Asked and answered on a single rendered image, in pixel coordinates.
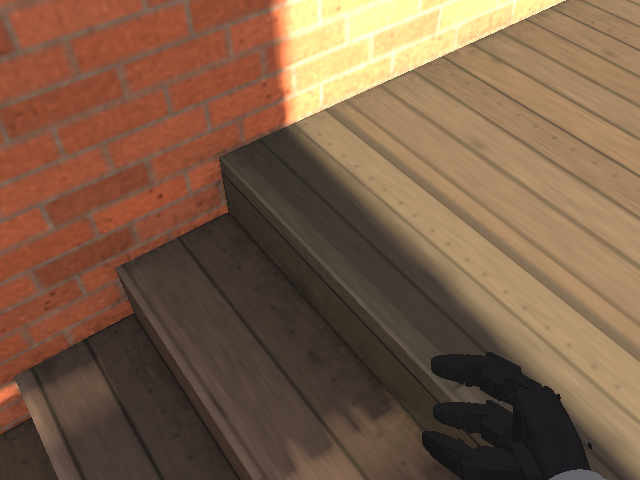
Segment stairs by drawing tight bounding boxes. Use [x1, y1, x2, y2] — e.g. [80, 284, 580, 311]
[0, 158, 494, 480]

